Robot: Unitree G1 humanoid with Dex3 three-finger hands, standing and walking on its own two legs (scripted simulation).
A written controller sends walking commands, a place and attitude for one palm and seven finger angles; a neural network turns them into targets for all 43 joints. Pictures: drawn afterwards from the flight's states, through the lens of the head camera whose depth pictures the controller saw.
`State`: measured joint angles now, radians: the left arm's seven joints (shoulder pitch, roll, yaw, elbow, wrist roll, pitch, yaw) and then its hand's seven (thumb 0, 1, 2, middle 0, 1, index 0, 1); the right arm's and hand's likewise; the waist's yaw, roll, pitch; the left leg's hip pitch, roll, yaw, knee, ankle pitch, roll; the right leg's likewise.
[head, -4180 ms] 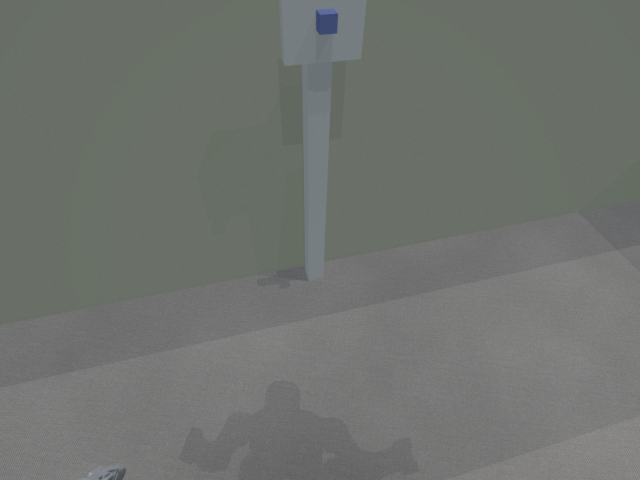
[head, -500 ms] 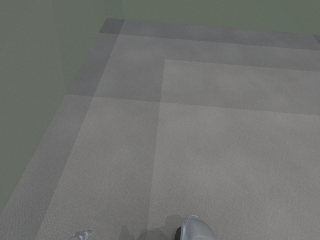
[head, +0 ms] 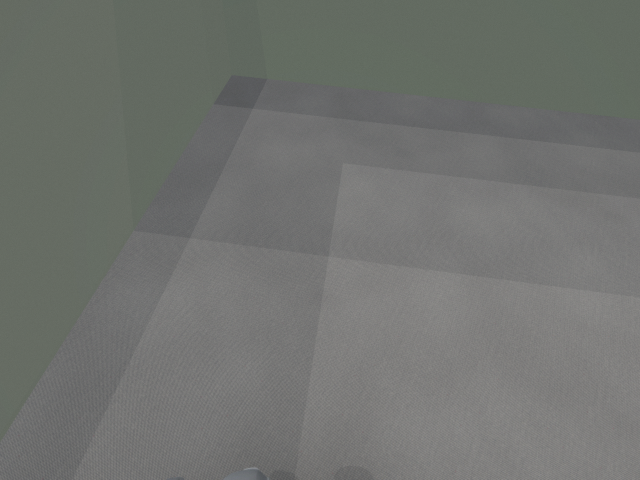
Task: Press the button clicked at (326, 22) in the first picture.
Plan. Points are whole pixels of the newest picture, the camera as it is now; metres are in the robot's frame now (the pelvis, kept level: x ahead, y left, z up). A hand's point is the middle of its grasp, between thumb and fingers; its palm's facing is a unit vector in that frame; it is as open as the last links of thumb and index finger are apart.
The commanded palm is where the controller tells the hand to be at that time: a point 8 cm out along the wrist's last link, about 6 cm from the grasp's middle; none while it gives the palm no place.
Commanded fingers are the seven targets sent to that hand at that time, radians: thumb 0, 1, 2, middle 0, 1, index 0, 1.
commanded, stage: turn to face it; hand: left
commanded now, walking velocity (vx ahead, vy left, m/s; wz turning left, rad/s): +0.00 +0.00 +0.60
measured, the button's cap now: out of the picture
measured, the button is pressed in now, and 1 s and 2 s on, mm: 0 0 0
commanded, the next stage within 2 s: none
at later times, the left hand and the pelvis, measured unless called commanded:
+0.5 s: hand out of the picture +0.07 +0.23 -0.15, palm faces +0.27 -0.93 -0.25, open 7.4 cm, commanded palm none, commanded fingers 0.00 0.90 0.90 -0.20 -0.30 -0.20 -0.30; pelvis +0.03 +0.00 +0.01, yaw +14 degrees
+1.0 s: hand out of the picture -0.06 +0.17 -0.17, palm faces +0.57 -0.79 -0.24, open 7.4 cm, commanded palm none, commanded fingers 0.00 0.90 0.90 -0.20 -0.30 -0.20 -0.30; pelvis +0.01 -0.03 +0.00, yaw +34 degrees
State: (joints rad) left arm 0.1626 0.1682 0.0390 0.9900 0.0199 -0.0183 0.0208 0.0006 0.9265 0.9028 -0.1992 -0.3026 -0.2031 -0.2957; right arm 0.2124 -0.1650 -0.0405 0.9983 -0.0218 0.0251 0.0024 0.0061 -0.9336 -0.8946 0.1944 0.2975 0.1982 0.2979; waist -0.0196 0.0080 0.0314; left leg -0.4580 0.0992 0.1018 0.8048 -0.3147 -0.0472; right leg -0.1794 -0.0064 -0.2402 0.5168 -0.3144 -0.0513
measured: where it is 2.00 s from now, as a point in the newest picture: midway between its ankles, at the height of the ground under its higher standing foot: outside the picture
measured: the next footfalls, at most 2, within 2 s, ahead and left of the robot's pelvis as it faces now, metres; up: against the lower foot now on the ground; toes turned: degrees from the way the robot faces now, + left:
left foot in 0.06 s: +0.10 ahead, +0.10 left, +0.00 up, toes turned +11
right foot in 0.60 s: +0.11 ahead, -0.14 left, +0.00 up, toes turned +16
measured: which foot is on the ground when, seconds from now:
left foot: up 0.00-0.04, down 0.06-0.60, up 0.62-1.00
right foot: down 0.00-0.08, up 0.10-0.58, down 0.60-1.00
